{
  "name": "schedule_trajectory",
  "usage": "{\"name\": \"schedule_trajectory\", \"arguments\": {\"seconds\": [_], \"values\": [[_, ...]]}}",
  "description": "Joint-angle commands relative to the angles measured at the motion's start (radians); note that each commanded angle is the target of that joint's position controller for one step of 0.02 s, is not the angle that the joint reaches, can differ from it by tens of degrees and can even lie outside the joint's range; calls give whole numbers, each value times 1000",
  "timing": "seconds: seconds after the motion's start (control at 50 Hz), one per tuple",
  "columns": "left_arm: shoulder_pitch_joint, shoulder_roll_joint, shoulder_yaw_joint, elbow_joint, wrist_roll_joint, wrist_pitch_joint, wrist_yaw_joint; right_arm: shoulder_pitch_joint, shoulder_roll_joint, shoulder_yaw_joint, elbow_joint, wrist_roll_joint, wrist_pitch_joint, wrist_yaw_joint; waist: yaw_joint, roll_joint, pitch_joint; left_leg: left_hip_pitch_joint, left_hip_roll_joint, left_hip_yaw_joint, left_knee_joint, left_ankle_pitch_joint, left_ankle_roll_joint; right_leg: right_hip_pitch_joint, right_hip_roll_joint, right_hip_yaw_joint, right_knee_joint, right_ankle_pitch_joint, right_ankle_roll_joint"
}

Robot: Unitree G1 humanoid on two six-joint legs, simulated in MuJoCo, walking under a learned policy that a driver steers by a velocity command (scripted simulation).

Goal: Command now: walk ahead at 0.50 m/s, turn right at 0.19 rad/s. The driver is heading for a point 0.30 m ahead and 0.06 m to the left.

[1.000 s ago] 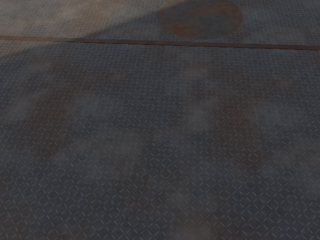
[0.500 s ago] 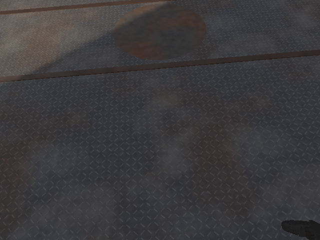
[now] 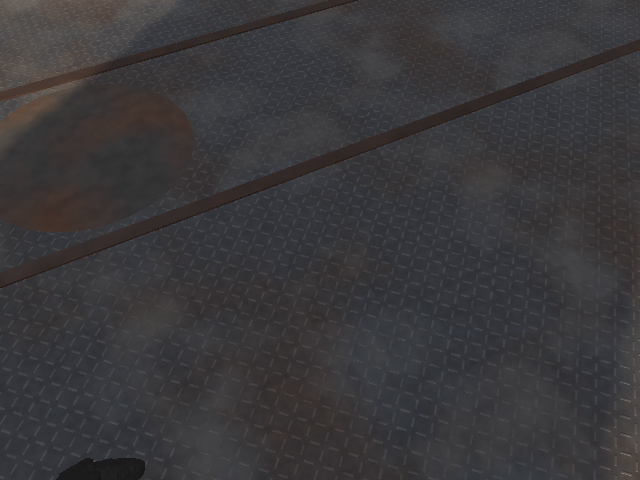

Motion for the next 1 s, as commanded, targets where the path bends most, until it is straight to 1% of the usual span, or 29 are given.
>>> {"name": "schedule_trajectory", "arguments": {"seconds": [0.02,0.06,0.08,0.1,0.12,0.14,0.16,0.18,0.2,0.22,0.24,0.28,0.3,0.32,0.34,0.4,0.46,0.48,0.5,0.52,0.54,0.56,0.58,0.6,0.62,0.64,0.68,0.78,1.0], "values": [[-110,54,9,-106,-5,-22,-14,-6,-192,-39,-35,13,3,-4,23,120,45,6,281,-140,-59,375,165,28,28,-45,-89,-20,-24],[-68,86,23,-101,0,-24,-16,-14,-211,-42,-25,19,16,-7,71,139,15,43,288,-122,28,572,144,130,63,-70,-141,-75,-58],[38,113,41,-70,7,-23,-13,-31,-213,-41,-24,23,21,-10,141,134,-50,24,261,-81,156,721,121,294,94,-97,-190,-41,-84],[185,163,68,-22,11,-19,-4,-21,-185,-29,-26,15,21,-14,206,114,-149,-68,213,-38,344,740,89,534,100,-94,-186,-14,-112],[353,251,89,2,24,-9,15,-23,-121,0,-61,-25,14,-15,260,-41,-293,-305,148,-11,688,379,39,838,-124,172,-147,138,-182],[319,300,85,-3,35,-9,12,86,-33,27,-69,-23,-5,-4,163,-260,-410,-608,-21,-108,976,-326,-12,1023,-335,619,-281,136,-341],[314,213,61,-13,31,-14,7,-3,-150,-1,-52,-10,-15,1,218,-114,-361,-641,28,-216,1049,-352,-10,942,-291,553,-279,332,-306],[244,187,51,-6,30,-18,3,-51,-156,-6,-81,15,-16,1,180,-111,-246,-703,58,-185,1059,-280,-10,838,-270,411,-287,428,-299],[177,148,40,-8,21,-23,-1,-82,-147,-4,-75,7,-11,-7,150,-22,-178,-677,101,-169,1010,-211,-18,716,-212,303,-303,489,-272],[130,119,33,-7,20,-25,-4,-100,-141,-8,-73,-9,-1,-11,125,-18,-123,-630,120,-166,948,-171,-26,604,-168,224,-326,540,-246],[95,110,29,-4,26,-28,-4,-64,-120,-5,-63,-7,16,-14,82,-41,-128,-553,134,-172,914,-136,-37,532,-151,185,-359,536,-239],[72,92,25,13,34,-40,-2,-41,-85,-1,-43,-15,38,-21,56,-20,-114,-469,116,-157,840,-75,-52,436,-115,104,-393,624,-232],[46,124,32,23,37,-39,4,-28,-59,7,-50,-14,45,-23,26,-50,-130,-455,116,-158,750,-37,-67,422,-134,92,-402,577,-247],[49,114,33,32,33,-40,9,-69,-61,10,-54,-25,47,-27,50,-34,-112,-430,115,-152,680,-8,-70,392,-110,60,-407,603,-241],[40,125,33,44,36,-36,14,-92,-49,15,-62,-28,48,-25,45,-50,-116,-406,110,-151,602,47,-70,387,-105,35,-404,585,-233],[81,137,34,89,37,-25,23,-173,-68,14,-73,-25,52,-23,87,-49,-127,-357,89,-149,465,169,-62,413,-100,28,-406,500,-215],[87,128,28,128,29,-14,22,-217,-88,6,-84,-27,56,-20,95,-43,-104,-332,74,-154,373,157,-39,435,-110,54,-381,364,-200],[70,129,26,136,22,-9,23,-207,-83,5,-82,-30,55,-19,77,-51,-102,-285,70,-147,308,185,-24,422,-107,63,-352,278,-186],[71,108,19,145,15,-7,24,-196,-92,1,-74,-37,52,-19,66,-34,-100,-225,63,-143,220,261,-6,411,-75,61,-319,179,-154],[116,79,9,161,24,-9,25,-202,-128,-7,-77,-46,50,-24,82,17,-103,-158,114,-198,170,467,14,396,-27,50,-279,67,-102],[193,69,6,174,49,-14,26,-218,-182,-16,-89,-45,52,-32,139,111,-126,-82,196,-265,206,659,55,357,46,10,-224,-113,-55],[253,48,1,199,58,-13,29,-241,-161,-7,-97,-38,63,-40,167,201,-136,-43,250,-306,221,710,127,307,91,-12,-200,-315,-17],[258,25,-9,198,49,-4,39,-272,-102,7,-88,-25,73,-37,174,215,-156,-82,250,-316,209,506,165,334,77,-15,-233,-281,4],[187,62,-4,196,36,15,50,-303,-84,4,-86,-19,77,-26,145,183,-110,-190,197,-312,178,310,130,395,69,-17,-263,-206,4],[140,106,10,198,27,32,57,-310,-71,9,-86,-22,75,-19,122,144,-75,-230,151,-270,175,261,94,408,68,-18,-259,-175,-4],[131,111,13,200,27,47,59,-302,-77,11,-75,-27,68,-13,118,137,-68,-229,127,-243,185,266,71,419,64,-13,-261,-153,-10],[149,99,10,211,35,55,59,-292,-90,7,-49,-23,57,-9,122,127,-80,-202,111,-225,200,313,57,443,56,-7,-268,-109,-10],[145,86,13,259,25,45,59,-292,-84,6,-5,-21,58,-21,109,67,-103,-137,100,-205,245,469,73,461,48,-10,-259,-3,-3],[148,75,12,356,26,53,68,-327,-72,2,69,-18,80,-31,111,44,-46,-156,72,-187,219,337,69,458,48,-24,-281,-80,7]]}}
